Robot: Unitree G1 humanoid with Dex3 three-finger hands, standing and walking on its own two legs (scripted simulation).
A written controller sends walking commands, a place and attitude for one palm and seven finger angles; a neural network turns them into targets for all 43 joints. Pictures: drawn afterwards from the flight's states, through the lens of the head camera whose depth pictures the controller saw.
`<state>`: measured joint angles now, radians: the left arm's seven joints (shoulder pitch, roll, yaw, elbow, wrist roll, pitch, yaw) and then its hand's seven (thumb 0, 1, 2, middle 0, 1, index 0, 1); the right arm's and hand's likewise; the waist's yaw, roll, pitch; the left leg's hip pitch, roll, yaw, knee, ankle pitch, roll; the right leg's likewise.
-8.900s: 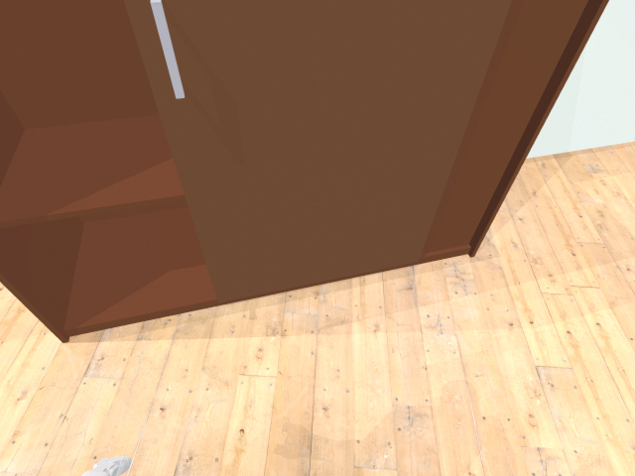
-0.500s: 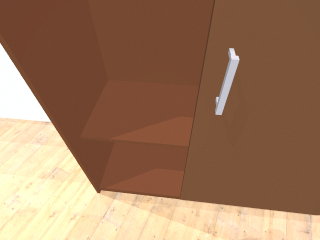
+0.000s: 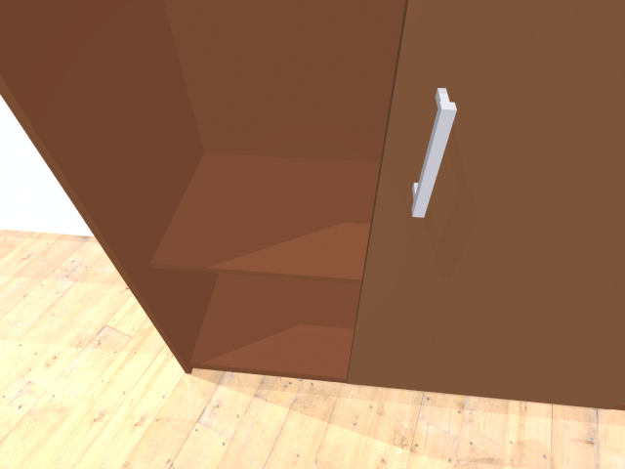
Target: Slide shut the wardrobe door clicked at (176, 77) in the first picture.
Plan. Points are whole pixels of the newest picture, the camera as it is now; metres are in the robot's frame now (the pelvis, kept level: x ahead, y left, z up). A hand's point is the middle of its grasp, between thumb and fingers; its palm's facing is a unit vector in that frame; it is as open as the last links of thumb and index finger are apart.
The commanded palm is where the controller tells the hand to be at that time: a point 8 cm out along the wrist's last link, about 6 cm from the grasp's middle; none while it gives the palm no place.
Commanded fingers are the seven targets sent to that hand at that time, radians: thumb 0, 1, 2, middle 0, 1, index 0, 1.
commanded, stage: look again from close up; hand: right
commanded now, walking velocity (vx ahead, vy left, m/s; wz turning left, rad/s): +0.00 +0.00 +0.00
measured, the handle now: (429, 157) +0.46 -0.13 +0.18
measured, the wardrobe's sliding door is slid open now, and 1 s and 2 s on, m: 0.51 0.51 0.51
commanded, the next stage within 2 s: raise the hand with hooked fingers in 0.56 s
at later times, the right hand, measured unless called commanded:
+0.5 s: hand out of the picture -0.02 -0.15 -0.18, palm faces +0.04 +0.98 -0.18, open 7.3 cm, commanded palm none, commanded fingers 0.00 -0.90 -0.90 0.20 0.30 0.20 0.30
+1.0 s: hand (434, 403) +0.21 -0.13 +0.01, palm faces -0.02 +1.00 -0.03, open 8.1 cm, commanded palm +0.14 -0.21 -0.01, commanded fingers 0.00 -0.48 -0.72 0.23 0.57 0.23 0.57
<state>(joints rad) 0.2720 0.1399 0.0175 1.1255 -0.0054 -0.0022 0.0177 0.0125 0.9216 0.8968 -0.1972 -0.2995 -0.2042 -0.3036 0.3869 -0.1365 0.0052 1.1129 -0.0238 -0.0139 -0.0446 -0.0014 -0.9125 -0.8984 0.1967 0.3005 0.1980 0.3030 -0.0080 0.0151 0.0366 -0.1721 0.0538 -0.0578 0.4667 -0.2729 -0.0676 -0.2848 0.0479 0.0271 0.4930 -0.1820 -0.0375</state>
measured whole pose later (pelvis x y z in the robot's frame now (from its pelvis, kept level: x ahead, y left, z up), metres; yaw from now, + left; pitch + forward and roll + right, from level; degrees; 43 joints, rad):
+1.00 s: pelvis +0.01 +0.04 -0.05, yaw +1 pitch +7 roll +0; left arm 0.15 0.24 0.08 0.57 -0.03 -0.26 0.02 0.02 0.91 0.90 -0.20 -0.30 -0.20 -0.30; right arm 0.46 -0.18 -0.13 0.01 0.24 -0.43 0.25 0.00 -0.72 -0.81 0.21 0.43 0.21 0.43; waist 0.01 0.00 -0.15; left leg -0.57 -0.01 -0.04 0.94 -0.50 -0.02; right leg -0.66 0.00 0.05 0.92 -0.39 0.03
